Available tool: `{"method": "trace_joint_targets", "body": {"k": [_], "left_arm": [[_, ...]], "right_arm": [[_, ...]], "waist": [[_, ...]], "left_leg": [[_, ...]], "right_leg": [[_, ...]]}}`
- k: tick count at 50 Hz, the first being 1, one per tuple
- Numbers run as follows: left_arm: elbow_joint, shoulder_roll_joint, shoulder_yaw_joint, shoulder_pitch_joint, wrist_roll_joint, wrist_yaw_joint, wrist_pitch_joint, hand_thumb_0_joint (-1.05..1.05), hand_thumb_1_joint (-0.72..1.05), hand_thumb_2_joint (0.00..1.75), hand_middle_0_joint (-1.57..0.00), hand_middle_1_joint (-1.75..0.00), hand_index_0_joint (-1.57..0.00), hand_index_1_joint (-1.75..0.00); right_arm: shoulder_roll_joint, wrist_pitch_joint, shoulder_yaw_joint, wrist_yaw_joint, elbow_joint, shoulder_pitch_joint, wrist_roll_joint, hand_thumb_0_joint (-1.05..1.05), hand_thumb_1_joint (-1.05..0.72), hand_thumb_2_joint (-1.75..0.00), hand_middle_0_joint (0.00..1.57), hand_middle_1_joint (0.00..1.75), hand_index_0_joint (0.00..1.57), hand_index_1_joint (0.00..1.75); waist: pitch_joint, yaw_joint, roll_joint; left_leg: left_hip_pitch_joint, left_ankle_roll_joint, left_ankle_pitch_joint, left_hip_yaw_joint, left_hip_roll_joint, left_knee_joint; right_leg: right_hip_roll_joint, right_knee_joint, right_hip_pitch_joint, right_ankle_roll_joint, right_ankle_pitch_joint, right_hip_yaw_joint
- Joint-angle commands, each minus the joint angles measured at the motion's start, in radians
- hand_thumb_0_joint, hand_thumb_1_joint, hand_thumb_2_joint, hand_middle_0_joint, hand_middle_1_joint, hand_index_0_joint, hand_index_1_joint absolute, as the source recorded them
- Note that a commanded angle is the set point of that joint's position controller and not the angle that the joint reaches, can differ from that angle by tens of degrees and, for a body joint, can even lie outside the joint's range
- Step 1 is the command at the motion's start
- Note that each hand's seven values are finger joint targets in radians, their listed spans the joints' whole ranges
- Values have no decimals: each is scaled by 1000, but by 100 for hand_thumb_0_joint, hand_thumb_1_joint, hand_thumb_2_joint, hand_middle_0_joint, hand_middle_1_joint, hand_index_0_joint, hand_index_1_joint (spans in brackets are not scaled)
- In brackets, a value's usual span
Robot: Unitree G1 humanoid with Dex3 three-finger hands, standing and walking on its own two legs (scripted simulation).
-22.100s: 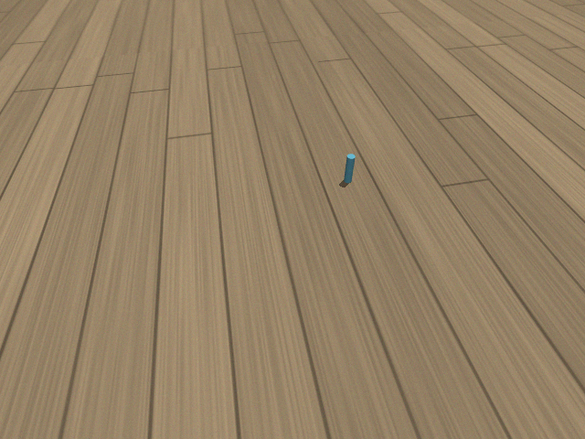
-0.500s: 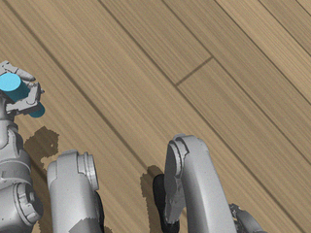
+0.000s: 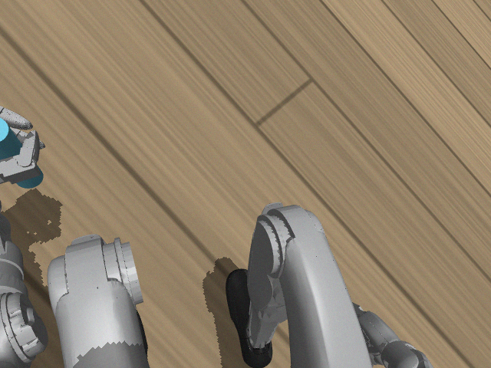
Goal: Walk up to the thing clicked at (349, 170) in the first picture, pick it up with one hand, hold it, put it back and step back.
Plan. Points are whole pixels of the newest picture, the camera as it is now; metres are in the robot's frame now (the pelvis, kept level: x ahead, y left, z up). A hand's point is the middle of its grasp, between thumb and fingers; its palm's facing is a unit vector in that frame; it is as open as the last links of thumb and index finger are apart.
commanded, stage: lower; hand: left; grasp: from the side
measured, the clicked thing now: (12, 157) +0.45 +0.28 -0.12
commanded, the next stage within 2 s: loosen in 1.18 s
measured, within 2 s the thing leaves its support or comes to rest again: rests again in 1.08 s
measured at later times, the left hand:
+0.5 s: hand (35, 161) +0.46 +0.26 -0.15, palm faces +0.20 -0.98 -0.01, open 5.2 cm
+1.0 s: hand (45, 165) +0.46 +0.26 -0.18, palm faces +0.20 -0.98 -0.01, open 5.2 cm
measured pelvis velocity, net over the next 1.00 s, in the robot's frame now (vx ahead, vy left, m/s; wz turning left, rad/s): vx -0.01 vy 0.01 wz -0.10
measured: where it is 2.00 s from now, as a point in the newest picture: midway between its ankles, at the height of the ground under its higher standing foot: (196, 354)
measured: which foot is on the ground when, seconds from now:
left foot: down 0.00-1.00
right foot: down 0.00-1.00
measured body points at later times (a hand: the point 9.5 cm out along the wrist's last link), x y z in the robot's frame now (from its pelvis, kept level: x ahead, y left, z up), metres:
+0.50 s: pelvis +0.00 +0.01 -0.01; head +0.24 +0.15 +0.34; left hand +0.44 +0.31 -0.15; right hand +0.12 -0.26 -0.06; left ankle +0.08 +0.13 -0.27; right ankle +0.12 -0.12 -0.27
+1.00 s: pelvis -0.01 +0.01 -0.01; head +0.24 +0.18 +0.32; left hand +0.45 +0.31 -0.18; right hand +0.12 -0.24 -0.05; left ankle +0.08 +0.13 -0.27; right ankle +0.12 -0.12 -0.27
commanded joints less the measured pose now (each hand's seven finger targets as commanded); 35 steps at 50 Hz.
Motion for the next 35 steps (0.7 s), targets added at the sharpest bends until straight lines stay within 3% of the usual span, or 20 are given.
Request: {"method": "trace_joint_targets", "body": {"k": [1,3,7,9,17,19,21,23,26,30,32,35], "left_arm": [[-104,171,11,-257,-12,21,-87,0,57,125,-136,-142,-137,-140],[-72,170,-4,-282,-20,26,-102,0,57,124,-135,-140,-137,-139],[-83,241,9,-323,-22,32,-144,0,61,123,-136,-141,-138,-139],[-57,238,2,-321,-24,37,-163,0,61,123,-136,-141,-138,-139],[-19,294,-6,-335,-14,55,-214,0,62,126,-136,-141,-138,-140],[-10,316,11,-284,-13,60,-220,0,63,127,-136,-142,-138,-141],[9,298,-1,-264,-16,64,-224,0,63,128,-134,-141,-136,-140],[4,318,-1,-279,-13,73,-231,0,60,128,-134,-141,-135,-140],[14,327,-22,-297,-4,93,-234,0,63,130,-134,-142,-135,-141],[31,363,-7,-302,-7,115,-255,0,64,130,-132,-141,-133,-140],[56,349,-17,-301,-12,119,-263,0,63,130,-133,-143,-135,-141],[65,368,-21,-313,-12,133,-274,0,62,130,-134,-142,-135,-141]], "right_arm": [[-291,1,-66,-12,-36,116,-11,0,-90,-90,20,30,20,30],[-295,0,-46,-12,-38,98,-14,0,-90,-90,20,30,20,30],[-319,-3,-24,-14,-54,74,-32,0,-89,-90,20,30,20,30],[-326,-7,-8,-13,-57,62,-40,0,-90,-90,20,30,20,30],[-356,-1,50,-15,-73,16,-74,0,-90,-90,20,30,20,30],[-363,2,61,-14,-79,6,-82,0,-90,-90,20,30,20,30],[-367,6,71,-13,-79,1,-91,0,-90,-90,20,30,20,30],[-373,9,80,-16,-82,-6,-96,0,-90,-90,20,30,20,30],[-372,9,97,-18,-90,-28,-104,0,-90,-90,20,30,20,30],[-386,15,117,-19,-104,-49,-115,0,-89,-90,20,30,20,30],[-386,14,128,-20,-105,-55,-120,0,-89,-90,20,30,20,30],[-383,12,140,-21,-113,-78,-126,0,-89,-90,20,30,20,30]], "waist": [[-604,-54,311],[-545,-78,300],[-561,-84,325],[-543,-96,344],[-499,-126,409],[-512,-112,436],[-517,-121,430],[-503,-129,439],[-457,-146,417],[-434,-157,407],[-429,-175,388],[-409,-170,376]], "left_leg": [[390,0,94,62,-1,-269],[370,1,51,51,1,-267],[392,0,47,43,3,-246],[404,-3,40,34,4,-246],[460,-21,100,-4,18,-244],[499,-29,145,-12,21,-243],[526,-30,182,-21,25,-232],[520,-31,187,-26,25,-234],[476,-25,148,-30,26,-223],[471,-26,117,-46,30,-225],[465,-22,107,-51,29,-216],[443,-18,75,-45,29,-208]], "right_leg": [[47,-214,325,-32,149,-63],[49,-217,294,-32,118,-74],[55,-212,325,-29,122,-79],[55,-208,323,-29,121,-86],[57,-183,334,-27,176,-114],[59,-172,354,-27,209,-118],[62,-169,358,-25,237,-124],[63,-170,363,-25,242,-131],[67,-174,362,-24,224,-135],[71,-178,367,-19,203,-150],[75,-183,373,-14,203,-155],[79,-193,375,-14,182,-154]]}}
